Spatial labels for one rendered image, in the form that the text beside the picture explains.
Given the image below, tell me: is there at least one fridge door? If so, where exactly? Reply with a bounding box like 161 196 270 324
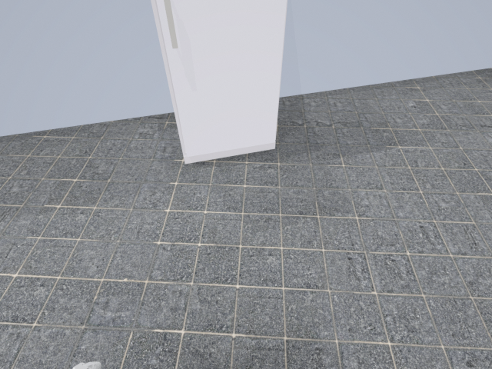
156 0 287 157

